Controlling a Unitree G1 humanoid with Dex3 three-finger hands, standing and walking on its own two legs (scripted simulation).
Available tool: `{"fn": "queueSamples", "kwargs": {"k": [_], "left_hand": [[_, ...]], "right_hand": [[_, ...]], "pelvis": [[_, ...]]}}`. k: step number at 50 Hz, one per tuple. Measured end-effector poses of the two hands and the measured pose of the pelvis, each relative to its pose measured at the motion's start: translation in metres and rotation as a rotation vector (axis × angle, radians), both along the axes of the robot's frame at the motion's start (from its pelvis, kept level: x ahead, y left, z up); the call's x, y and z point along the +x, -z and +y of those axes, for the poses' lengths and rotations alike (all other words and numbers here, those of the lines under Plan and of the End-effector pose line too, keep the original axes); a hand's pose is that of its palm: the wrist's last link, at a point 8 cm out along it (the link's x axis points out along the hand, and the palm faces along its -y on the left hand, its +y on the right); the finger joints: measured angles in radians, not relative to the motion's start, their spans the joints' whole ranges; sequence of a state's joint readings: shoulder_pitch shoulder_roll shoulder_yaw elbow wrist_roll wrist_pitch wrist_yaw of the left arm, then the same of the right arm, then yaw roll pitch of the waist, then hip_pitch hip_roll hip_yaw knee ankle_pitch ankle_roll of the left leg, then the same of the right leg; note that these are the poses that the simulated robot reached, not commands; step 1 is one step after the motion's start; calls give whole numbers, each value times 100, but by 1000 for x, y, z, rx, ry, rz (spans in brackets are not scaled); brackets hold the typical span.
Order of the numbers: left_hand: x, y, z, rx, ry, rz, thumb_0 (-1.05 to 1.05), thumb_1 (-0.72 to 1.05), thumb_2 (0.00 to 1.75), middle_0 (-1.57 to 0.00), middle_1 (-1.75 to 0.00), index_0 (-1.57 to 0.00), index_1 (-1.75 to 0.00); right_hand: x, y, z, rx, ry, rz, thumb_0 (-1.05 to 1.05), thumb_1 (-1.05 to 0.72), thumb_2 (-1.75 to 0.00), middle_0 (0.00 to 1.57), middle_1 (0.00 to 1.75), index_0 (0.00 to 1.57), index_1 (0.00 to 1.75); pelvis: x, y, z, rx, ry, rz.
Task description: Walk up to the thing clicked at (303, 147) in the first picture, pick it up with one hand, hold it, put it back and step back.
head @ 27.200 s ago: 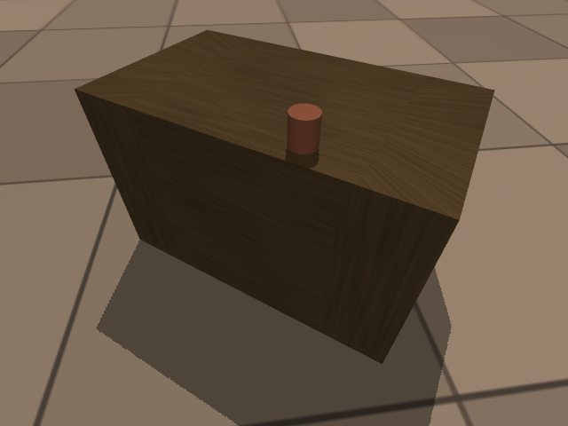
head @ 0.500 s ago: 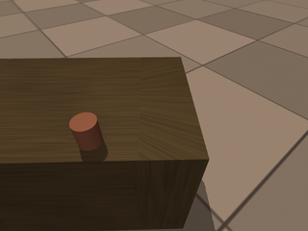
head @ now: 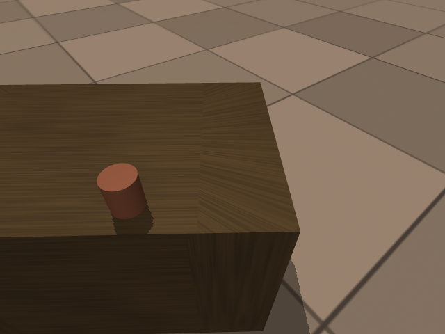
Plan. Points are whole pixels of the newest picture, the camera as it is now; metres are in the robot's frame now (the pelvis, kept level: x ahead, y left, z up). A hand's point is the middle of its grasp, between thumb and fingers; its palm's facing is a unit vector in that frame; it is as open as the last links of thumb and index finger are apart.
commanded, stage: stand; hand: left
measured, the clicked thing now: (123, 191) +0.45 +0.23 +0.01
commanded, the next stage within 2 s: none
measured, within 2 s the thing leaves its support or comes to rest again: neither
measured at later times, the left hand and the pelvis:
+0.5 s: hand out of the picture +0.07 +0.25 -0.16, palm faces -0.02 -0.94 -0.35, open 8.2 cm; pelvis +0.00 +0.00 +0.00, yaw +0 degrees
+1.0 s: hand out of the picture +0.08 +0.25 -0.16, palm faces -0.02 -0.94 -0.35, open 7.4 cm; pelvis +0.01 +0.00 +0.00, yaw +0 degrees
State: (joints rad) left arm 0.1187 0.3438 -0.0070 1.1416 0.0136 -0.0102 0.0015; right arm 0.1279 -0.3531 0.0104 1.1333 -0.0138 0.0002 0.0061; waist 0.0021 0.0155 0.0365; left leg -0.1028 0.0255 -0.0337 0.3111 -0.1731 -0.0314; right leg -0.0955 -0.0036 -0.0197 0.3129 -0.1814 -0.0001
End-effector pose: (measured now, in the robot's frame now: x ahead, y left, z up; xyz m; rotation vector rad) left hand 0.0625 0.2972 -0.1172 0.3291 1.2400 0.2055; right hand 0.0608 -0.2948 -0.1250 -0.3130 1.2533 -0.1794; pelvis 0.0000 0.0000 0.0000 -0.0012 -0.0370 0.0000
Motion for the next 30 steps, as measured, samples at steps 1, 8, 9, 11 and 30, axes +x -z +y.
{"fn": "queueSamples", "kwargs": {"k": [1, 8, 9, 11, 30], "left_hand": [[0, 0, 0, 0, -1, 0, -1, -56, 5, -6, -6, -6, -6], [0, 0, 0, 0, -3, -1, -1, -33, 28, -14, -19, -14, -19], [0, 0, 0, 0, -3, 0, -1, -27, 34, -15, -21, -15, -21], [0, 0, 0, 0, -3, 2, -1, -15, 46, -17, -23, -17, -24], [4, 1, -1, -3, -8, 3, 0, 84, 89, -20, -30, -20, -30]], "right_hand": [[0, 0, 0, 0, -1, 0, 1, -90, -90, 20, 30, 21, 30], [1, 0, -1, -1, -2, 3, 1, -90, -90, 20, 30, 21, 30], [1, 0, -1, -2, -2, 3, 1, -90, -90, 20, 30, 21, 30], [1, 0, -1, -2, -3, 3, 1, -90, -90, 20, 30, 21, 30], [9, -1, 0, -2, -9, -1, 1, -91, -90, 20, 30, 21, 30]], "pelvis": [[0, 0, 0, 0, 0, 0], [1, 0, -1, 0, -2, 3], [1, 0, -1, 0, -2, 3], [1, 0, -1, 0, -2, 3], [5, 0, -2, 0, -3, 5]]}}
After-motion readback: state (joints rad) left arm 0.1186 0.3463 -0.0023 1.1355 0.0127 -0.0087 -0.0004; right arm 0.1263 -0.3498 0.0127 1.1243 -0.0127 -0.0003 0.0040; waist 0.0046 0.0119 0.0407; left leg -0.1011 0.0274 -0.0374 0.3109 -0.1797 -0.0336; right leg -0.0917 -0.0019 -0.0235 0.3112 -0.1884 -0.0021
